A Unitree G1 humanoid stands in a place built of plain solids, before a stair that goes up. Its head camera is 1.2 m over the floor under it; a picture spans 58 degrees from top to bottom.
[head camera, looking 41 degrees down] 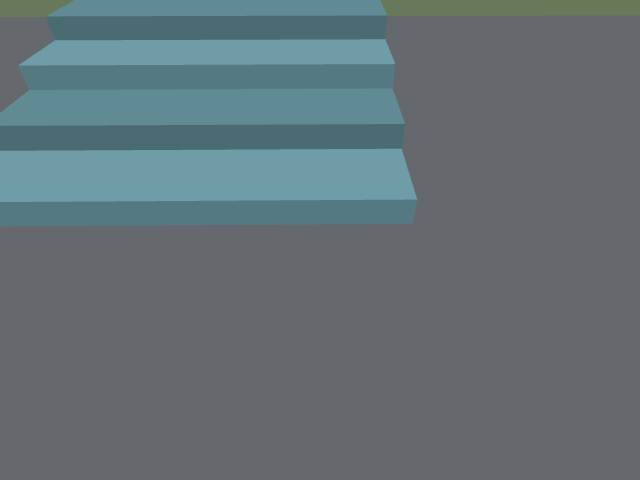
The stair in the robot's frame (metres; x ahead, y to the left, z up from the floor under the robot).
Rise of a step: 0.13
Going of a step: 0.43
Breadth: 2.00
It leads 1 degrees to the left of straight ahead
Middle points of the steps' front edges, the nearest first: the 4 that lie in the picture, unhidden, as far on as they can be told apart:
1.48 0.59 0.13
1.91 0.59 0.26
2.34 0.60 0.40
2.77 0.60 0.53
